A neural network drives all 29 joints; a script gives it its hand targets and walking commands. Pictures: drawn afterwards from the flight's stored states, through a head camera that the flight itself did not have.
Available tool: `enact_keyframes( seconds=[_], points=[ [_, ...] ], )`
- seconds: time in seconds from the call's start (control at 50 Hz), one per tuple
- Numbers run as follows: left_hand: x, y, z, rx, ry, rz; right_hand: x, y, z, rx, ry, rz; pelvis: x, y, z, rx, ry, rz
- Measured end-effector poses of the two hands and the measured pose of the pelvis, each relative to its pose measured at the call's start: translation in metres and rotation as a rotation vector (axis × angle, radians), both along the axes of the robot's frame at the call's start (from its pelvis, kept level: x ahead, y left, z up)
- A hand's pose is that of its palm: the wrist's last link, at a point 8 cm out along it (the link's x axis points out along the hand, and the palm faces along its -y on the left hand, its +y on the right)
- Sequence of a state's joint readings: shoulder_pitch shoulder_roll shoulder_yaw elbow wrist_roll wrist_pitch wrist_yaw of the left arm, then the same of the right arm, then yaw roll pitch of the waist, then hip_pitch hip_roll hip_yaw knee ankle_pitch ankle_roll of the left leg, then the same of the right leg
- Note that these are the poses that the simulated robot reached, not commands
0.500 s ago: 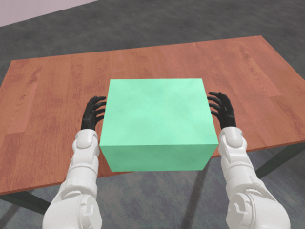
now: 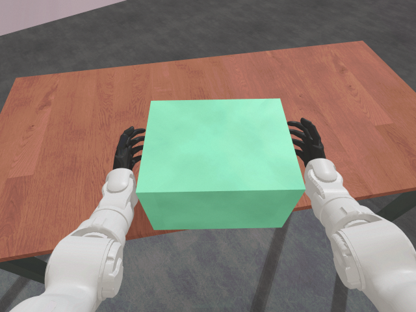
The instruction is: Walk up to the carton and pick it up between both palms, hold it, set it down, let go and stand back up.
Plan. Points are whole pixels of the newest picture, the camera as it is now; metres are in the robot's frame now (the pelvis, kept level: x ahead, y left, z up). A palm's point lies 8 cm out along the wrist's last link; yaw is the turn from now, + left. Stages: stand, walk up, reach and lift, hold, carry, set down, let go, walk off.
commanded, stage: set down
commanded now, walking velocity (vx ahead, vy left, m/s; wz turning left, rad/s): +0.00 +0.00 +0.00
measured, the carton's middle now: (216, 164) +0.42 +0.03 +0.01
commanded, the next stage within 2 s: none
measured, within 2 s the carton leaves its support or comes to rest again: neither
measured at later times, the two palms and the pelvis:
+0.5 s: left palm (107, 156) +0.39 +0.25 +0.06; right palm (343, 148) +0.43 -0.22 +0.07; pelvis -0.03 -0.02 -0.01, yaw +0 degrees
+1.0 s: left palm (81, 122) +0.39 +0.26 +0.16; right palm (369, 109) +0.44 -0.22 +0.17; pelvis -0.03 -0.01 +0.01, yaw +1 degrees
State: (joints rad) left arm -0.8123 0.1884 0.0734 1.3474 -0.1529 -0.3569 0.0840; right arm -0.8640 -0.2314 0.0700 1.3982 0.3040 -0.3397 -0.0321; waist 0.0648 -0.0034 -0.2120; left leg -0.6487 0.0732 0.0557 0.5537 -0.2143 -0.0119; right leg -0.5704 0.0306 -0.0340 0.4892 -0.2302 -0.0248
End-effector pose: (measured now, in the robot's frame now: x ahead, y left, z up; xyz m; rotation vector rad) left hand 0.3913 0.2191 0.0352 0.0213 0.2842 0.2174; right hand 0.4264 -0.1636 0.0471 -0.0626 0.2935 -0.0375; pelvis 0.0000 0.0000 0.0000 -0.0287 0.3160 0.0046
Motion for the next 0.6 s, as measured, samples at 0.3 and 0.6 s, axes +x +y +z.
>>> enact_keyframes(
  seconds=[0.3,0.6],
  points=[
    [-0.007,0.036,-0.007,0.041,0.001,0.015,0.006,-0.061,-0.004,-0.015,-0.031,-0.037,-0.02,-0.011,-0.018,0.008,0.088,-0.005],
    [0.005,0.023,0.056,0.005,-0.059,-0.037,0.006,-0.052,0.051,0.029,-0.073,0.0,-0.032,-0.016,-0.005,0.014,0.026,0.003]
  ],
)
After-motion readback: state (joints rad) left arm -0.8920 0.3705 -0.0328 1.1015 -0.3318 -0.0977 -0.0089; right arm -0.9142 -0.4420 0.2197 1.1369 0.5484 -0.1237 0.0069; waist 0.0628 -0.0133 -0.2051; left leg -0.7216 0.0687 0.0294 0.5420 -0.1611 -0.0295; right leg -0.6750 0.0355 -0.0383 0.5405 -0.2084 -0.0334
